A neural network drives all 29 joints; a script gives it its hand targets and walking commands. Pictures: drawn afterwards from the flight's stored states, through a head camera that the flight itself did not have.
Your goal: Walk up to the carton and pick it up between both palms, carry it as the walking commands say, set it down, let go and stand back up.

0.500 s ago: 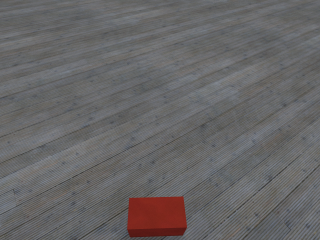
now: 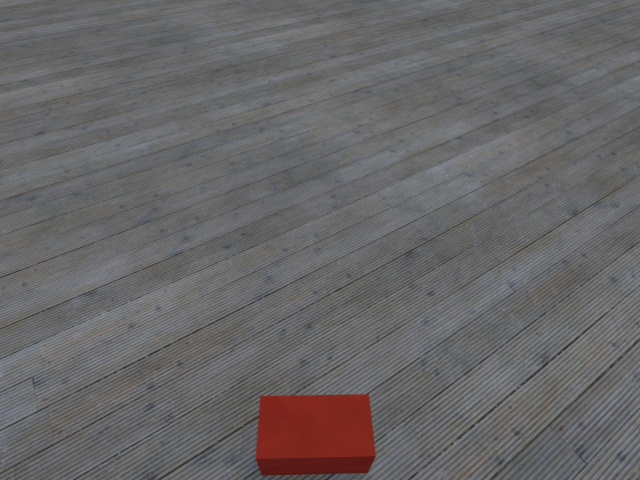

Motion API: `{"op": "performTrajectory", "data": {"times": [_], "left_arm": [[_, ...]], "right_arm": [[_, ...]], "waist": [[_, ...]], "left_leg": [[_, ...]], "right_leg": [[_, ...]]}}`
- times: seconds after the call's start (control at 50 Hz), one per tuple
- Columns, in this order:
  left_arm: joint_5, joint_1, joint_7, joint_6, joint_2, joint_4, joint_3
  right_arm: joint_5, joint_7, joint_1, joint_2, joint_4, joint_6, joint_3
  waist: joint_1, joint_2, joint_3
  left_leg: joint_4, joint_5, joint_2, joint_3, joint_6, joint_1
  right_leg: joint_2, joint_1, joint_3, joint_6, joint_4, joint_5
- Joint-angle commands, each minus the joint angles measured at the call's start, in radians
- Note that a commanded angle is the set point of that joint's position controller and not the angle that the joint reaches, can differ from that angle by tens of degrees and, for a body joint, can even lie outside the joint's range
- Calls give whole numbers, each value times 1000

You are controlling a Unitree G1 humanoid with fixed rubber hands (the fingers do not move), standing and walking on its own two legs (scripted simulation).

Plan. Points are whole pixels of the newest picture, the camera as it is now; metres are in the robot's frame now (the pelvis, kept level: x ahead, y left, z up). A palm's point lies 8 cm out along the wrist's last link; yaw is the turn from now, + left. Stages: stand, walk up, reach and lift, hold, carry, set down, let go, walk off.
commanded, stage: reach and lift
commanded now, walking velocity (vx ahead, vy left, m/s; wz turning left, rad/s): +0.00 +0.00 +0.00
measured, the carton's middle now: (314, 435) +0.37 +0.01 -0.68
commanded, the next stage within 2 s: none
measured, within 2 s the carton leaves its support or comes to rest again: neither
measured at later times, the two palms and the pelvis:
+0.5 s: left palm out of the picture +0.10 +0.24 -0.21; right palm out of the picture +0.13 -0.22 -0.19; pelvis -0.06 -0.02 -0.07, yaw +7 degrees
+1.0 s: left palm (201, 405) +0.30 +0.21 -0.23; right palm (456, 405) +0.30 -0.24 -0.24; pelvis -0.15 -0.03 -0.13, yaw +4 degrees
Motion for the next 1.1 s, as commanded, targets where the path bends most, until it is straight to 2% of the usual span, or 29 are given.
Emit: {"op": "performTrajectory", "data": {"times": [0.0, 0.02, 0.04, 0.12, 0.18, 0.26, 0.28, 0.3, 0.36, 0.38, 0.4, 0.44, 0.48, 0.54, 0.64, 0.66, 0.68, 0.74, 0.76, 0.78, 0.8, 0.82, 0.86, 0.92, 0.94, 0.96, 1.02, 1.06, 1.08], "left_arm": [[-66, -545, 10, 257, 157, -589, 41], [-76, -431, 5, 329, 209, -587, 73], [-91, -322, -7, 385, 237, -577, 61], [-27, -39, -36, 525, 168, -538, 79], [-1, 14, -57, 491, 151, -547, 123], [49, -54, -88, 384, 191, -601, 220], [54, -125, -98, 324, 197, -664, 226], [26, -236, -110, 282, 194, -754, 199], [26, -413, -118, 209, 244, -850, 193], [4, -429, -122, 208, 280, -815, 215], [8, -430, -131, 220, 313, -836, 223], [18, -658, -123, 236, 390, -929, 226], [-2, -667, -107, 300, 400, -937, 205], [-29, -854, -98, 386, 402, -932, 176], [-61, -1002, -100, 479, 354, -793, 140], [-66, -1043, -103, 483, 329, -773, 134], [-72, -1023, -107, 491, 275, -676, 106], [-50, -1150, -105, 461, 322, -562, 174], [-57, -1145, -103, 448, 283, -516, 166], [-75, -1284, -101, 405, 339, -521, 189], [-63, -1405, -97, 381, 409, -577, 279], [-87, -1358, -103, 366, 377, -545, 238], [-84, -1485, -86, 310, 481, -545, 306], [-76, -1508, -85, 265, 544, -544, 323], [-59, -1519, -83, 265, 593, -583, 333], [-77, -1532, -79, 254, 642, -615, 365], [-96, -1454, -92, 246, 624, -575, 357], [-142, -1424, -104, 261, 612, -704, 330], [-141, -1417, -105, 248, 648, -771, 361]], "right_arm": [[116, -45, -465, -226, -582, 269, 22], [95, -35, -370, -237, -624, 343, 8], [70, -18, -267, -209, -592, 403, -22], [6, -15, -45, -124, -574, 525, -77], [-9, -3, 30, -137, -584, 502, -73], [-13, 5, -51, -73, -727, 405, -36], [-24, 6, -133, -74, -781, 358, -49], [-10, 9, -241, -82, -871, 310, -73], [-13, 8, -369, -121, -891, 239, -113], [-24, 4, -382, -169, -916, 237, -150], [-16, 6, -395, -182, -982, 245, -156], [2, 4, -550, -242, -1052, 267, -182], [13, 7, -497, -264, -952, 335, -208], [42, 26, -597, -270, -898, 427, -201], [113, 51, -763, -296, -749, 494, -208], [112, 54, -823, -319, -724, 493, -220], [112, 60, -810, -287, -634, 499, -206], [85, 61, -1116, -350, -646, 449, -248], [70, 62, -1117, -354, -612, 436, -267], [70, 57, -1276, -360, -664, 402, -260], [87, 53, -1405, -373, -768, 379, -244], [75, 48, -1342, -379, -699, 372, -254], [91, 28, -1515, -391, -757, 331, -236], [91, -6, -1515, -400, -778, 301, -224], [86, -20, -1505, -430, -756, 317, -224], [105, -24, -1532, -426, -768, 314, -193], [139, -57, -1479, -419, -818, 310, -182], [194, -64, -1423, -382, -836, 341, -134], [183, -70, -1455, -452, -974, 323, -201]], "waist": [[-6, 83, -82], [20, 63, -103], [0, 107, -108], [2, 30, -276], [-45, 9, -402], [6, -98, -494], [21, -57, -507], [-21, -82, -553], [-45, 11, -636], [-94, -49, -660], [-82, -38, -720], [-87, 31, -740], [-96, 137, -750], [-90, 174, -781], [-91, 256, -729], [-106, 219, -737], [-100, 258, -624], [-47, 172, -599], [-63, 166, -584], [-47, 97, -590], [17, 19, -802], [-47, -61, -824], [12, -117, -1024], [4, -213, -1192], [35, -139, -1312], [73, -186, -1421], [35, -154, -1523], [29, -67, -1716], [17, -61, -1804]], "left_leg": [[42, -89, 140, -140, 46, -495], [66, -24, 114, -138, 66, -501], [79, 4, 85, -147, 34, -479], [195, 314, 46, -218, 9, -491], [239, 466, 40, -277, 11, -575], [300, 329, -12, -226, 31, -801], [338, 276, -31, -185, 19, -868], [367, 290, -20, -204, 24, -893], [431, 276, -12, -215, 9, -908], [430, 257, -4, -215, 10, -878], [454, 316, -12, -198, 11, -860], [470, 146, -1, -193, 15, -818], [465, 101, 16, -214, -4, -698], [460, -123, 41, -212, 2, -623], [423, -305, 63, -254, 9, -714], [428, -322, 62, -253, 7, -718], [389, -390, 72, -274, 7, -784], [374, -437, 62, -273, 7, -881], [381, -435, 59, -266, 4, -886], [406, -399, 43, -265, 13, -920], [490, -311, 22, -236, 13, -886], [498, -254, 9, -211, 17, -857], [540, -189, -7, -186, 23, -889], [581, -165, -20, -151, 32, -959], [574, -146, -33, -119, 15, -934], [590, -113, -30, -129, 32, -908], [643, -80, -51, -124, 20, -1025], [654, 50, -75, -120, 16, -917], [682, 111, -76, -128, 11, -852]], "right_leg": [[-109, -103, 115, -32, 136, -67], [-96, -114, 130, -23, 162, -24], [-92, -73, 140, -10, 202, 38], [-59, -47, 210, -6, 301, 396], [-55, 63, 257, -7, 376, 613], [-77, 192, 274, 12, 459, 779], [-81, 179, 277, 14, 497, 825], [-82, 154, 271, 12, 527, 868], [-73, -3, 258, 23, 572, 685], [-59, -33, 236, 35, 571, 622], [-54, -33, 213, 40, 579, 642], [-50, -139, 192, 49, 568, 397], [-41, -260, 159, 32, 556, 215], [-44, -375, 137, 16, 544, -74], [-41, -528, 123, 13, 611, -145], [-31, -535, 122, 15, 602, -166], [-17, -537, 113, 20, 618, -176], [-12, -516, 111, 34, 616, -241], [-8, -529, 106, 34, 624, -238], [-16, -530, 133, 34, 619, -256], [-44, -463, 192, 40, 598, -319], [-31, -433, 179, 46, 572, -288], [-44, -350, 213, 63, 590, -263], [-37, -199, 242, 65, 610, -161], [-43, -119, 256, 61, 597, -141], [-46, -109, 255, 67, 625, -116], [-63, 98, 337, 62, 648, 59], [-49, 173, 316, 53, 700, 277], [-48, 232, 341, 53, 709, 359]]}}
